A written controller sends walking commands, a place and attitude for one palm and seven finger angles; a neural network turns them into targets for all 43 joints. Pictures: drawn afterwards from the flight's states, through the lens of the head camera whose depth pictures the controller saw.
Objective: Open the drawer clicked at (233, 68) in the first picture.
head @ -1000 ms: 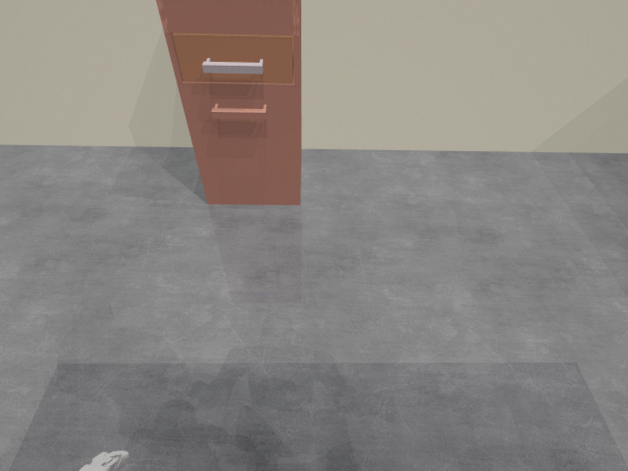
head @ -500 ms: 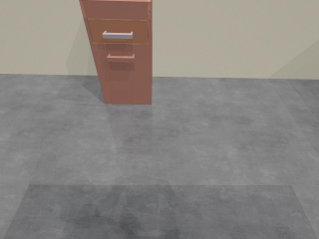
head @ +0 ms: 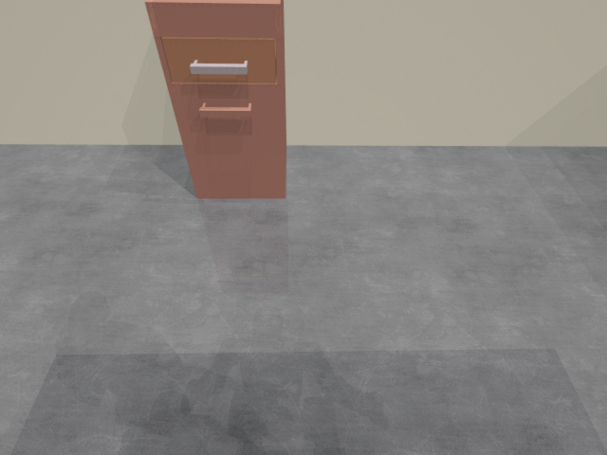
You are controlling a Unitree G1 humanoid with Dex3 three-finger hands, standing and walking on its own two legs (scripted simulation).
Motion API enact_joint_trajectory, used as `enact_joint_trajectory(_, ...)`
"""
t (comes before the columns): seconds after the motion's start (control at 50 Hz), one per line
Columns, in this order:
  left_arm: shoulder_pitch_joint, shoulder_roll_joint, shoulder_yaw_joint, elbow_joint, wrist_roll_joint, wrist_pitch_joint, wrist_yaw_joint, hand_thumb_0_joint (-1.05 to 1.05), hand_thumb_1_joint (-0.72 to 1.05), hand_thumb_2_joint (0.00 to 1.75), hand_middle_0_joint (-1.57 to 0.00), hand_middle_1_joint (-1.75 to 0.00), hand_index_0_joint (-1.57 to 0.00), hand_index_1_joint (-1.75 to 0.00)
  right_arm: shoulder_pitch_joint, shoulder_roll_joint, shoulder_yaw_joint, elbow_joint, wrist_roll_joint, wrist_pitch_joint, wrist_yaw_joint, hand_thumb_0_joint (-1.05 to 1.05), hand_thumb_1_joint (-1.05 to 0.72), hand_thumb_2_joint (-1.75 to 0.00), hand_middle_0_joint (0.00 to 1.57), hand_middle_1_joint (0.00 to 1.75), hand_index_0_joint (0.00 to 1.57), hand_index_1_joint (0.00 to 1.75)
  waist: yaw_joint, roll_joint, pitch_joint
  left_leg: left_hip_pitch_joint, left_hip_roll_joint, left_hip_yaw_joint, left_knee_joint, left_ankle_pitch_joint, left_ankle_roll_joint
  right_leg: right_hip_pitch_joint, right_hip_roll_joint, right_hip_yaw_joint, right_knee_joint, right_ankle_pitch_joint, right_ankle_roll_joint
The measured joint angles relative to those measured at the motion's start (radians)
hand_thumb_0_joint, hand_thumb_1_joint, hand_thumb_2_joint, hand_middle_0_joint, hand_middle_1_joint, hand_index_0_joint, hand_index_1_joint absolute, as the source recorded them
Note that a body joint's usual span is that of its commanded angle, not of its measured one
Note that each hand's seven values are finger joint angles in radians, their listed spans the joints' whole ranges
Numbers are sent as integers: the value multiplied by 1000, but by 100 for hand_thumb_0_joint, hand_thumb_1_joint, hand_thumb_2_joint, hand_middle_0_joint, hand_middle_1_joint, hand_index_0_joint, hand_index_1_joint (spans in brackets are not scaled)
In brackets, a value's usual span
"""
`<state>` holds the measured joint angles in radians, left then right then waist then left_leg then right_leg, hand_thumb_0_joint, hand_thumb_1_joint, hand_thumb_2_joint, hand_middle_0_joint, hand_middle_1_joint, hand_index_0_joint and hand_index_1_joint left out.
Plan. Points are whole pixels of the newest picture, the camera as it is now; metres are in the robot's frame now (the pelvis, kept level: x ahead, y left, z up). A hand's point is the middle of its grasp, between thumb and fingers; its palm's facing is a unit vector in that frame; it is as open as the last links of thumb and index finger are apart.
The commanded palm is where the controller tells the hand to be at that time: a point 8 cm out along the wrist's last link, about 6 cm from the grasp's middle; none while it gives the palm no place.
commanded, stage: look at it before walking up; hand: left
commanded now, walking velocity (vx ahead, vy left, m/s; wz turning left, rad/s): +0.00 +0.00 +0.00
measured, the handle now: (220, 65) +1.34 +0.37 -0.10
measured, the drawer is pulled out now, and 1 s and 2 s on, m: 0.00 0.00 0.00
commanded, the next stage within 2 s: walk to a spot facing it in 0.44 s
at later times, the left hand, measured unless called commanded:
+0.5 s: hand out of the picture +0.08 +0.25 -0.16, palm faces -0.04 -0.94 -0.33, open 7.4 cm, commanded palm none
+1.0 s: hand out of the picture +0.06 +0.24 -0.19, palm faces +0.09 -0.99 -0.15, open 7.4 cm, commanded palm none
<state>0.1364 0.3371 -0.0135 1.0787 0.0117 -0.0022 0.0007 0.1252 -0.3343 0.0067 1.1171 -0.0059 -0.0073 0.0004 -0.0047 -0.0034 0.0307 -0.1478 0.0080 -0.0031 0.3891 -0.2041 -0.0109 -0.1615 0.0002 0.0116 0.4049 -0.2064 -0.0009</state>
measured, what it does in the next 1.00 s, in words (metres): walks ahead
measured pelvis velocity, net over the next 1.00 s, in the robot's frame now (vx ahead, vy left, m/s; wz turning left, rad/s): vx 0.11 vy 0.06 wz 0.10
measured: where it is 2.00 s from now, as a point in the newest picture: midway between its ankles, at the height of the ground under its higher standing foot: (279, 372)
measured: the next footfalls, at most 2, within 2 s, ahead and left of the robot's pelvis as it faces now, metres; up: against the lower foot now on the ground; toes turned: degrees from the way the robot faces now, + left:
right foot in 1.36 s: +0.44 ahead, -0.03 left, +0.00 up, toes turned +0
left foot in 1.84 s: +0.59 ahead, +0.24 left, +0.00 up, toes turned +26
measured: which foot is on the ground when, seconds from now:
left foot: down 0.00-1.00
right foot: down 0.00-0.86, up 0.88-1.00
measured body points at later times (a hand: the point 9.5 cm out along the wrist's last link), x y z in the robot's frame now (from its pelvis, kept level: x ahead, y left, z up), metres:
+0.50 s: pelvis +0.01 +0.00 +0.00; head +0.02 +0.00 +0.45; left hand +0.09 +0.29 -0.13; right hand +0.09 -0.30 -0.13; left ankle +0.01 +0.13 -0.74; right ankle +0.01 -0.12 -0.74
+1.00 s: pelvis +0.11 +0.06 -0.01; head +0.11 +0.08 +0.44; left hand +0.05 +0.29 -0.18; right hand +0.08 -0.18 -0.15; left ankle +0.06 +0.13 -0.74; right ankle +0.07 -0.08 -0.67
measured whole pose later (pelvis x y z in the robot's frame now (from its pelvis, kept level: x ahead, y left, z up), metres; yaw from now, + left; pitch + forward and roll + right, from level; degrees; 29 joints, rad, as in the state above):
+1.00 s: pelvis +0.11 +0.06 -0.01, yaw +6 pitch -1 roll -1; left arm 0.35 0.21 0.02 1.12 0.03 0.01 -0.01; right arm 0.40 -0.15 -0.01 1.11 -0.01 -0.06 -0.01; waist -0.03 -0.04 0.01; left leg -0.13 -0.01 0.09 0.47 -0.33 0.06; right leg -0.39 -0.06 -0.06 1.07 -0.39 0.00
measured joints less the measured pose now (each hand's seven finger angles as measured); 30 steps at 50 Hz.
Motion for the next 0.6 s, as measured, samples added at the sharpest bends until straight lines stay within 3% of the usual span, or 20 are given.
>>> enact_joint_trajectory(0.6,3,1,1,7,-1,-2,7,1,90,90,-20,-30,-20,-30,-18,2,2,0,0,0,-5,1,-90,-90,20,30,21,30,2,-3,-1,15,4,2,-13,-10,-2,16,3,2,-17,-7,0)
